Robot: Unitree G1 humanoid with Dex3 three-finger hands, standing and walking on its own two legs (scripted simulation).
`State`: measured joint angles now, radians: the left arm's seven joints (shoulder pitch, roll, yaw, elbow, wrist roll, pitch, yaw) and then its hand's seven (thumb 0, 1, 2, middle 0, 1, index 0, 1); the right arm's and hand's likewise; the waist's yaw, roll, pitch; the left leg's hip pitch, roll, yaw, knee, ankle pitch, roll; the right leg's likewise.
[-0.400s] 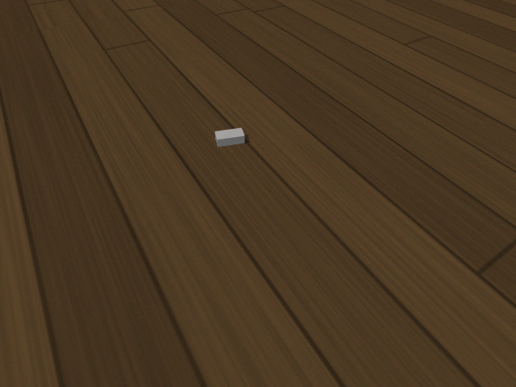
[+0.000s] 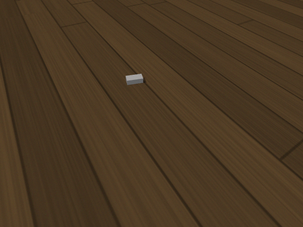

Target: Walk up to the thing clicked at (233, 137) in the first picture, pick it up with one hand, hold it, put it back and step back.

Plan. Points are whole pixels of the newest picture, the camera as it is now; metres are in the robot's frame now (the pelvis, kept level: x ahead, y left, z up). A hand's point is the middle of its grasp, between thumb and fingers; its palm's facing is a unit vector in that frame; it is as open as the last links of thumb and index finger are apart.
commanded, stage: stand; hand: left
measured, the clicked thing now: (134, 79) +1.58 +0.17 -0.75
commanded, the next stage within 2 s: walk up in 0.72 s
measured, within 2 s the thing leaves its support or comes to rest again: neither
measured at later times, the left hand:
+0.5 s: hand out of the picture +0.08 +0.25 -0.16, palm faces -0.04 -0.94 -0.33, open 7.4 cm
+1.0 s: hand out of the picture +0.08 +0.32 -0.17, palm faces +0.11 -0.94 -0.33, open 7.4 cm
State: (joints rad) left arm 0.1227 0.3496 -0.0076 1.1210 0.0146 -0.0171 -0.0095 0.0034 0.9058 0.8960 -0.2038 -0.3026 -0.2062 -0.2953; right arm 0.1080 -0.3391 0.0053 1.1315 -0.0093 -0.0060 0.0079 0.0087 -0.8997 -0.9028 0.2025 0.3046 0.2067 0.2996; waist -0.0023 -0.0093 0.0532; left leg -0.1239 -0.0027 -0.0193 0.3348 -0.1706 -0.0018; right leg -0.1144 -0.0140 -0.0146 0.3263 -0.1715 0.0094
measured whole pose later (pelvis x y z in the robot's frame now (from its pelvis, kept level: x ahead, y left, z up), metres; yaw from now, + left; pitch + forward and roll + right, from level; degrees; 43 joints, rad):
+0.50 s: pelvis +0.01 +0.00 +0.00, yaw +0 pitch -2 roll +0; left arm 0.12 0.35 0.00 1.12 0.01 -0.02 -0.01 0.00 0.91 0.90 -0.20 -0.30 -0.21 -0.30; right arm 0.11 -0.34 0.01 1.13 -0.01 -0.01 0.01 0.01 -0.90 -0.90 0.20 0.30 0.21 0.30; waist 0.00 -0.01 0.05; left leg -0.12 0.00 -0.02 0.32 -0.18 -0.01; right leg -0.11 -0.01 -0.02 0.32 -0.18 0.01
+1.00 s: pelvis +0.07 +0.03 -0.01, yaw +5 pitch -2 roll -2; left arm 0.25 0.44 0.10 0.99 0.06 -0.03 -0.09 0.00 0.90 0.90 -0.21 -0.30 -0.21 -0.30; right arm 0.23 -0.43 -0.09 1.02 -0.03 -0.04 0.08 0.01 -0.90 -0.90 0.20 0.30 0.21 0.30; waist 0.06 -0.02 0.04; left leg -0.37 0.07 0.03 0.64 -0.37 0.02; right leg -0.02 -0.04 -0.10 0.40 -0.35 -0.01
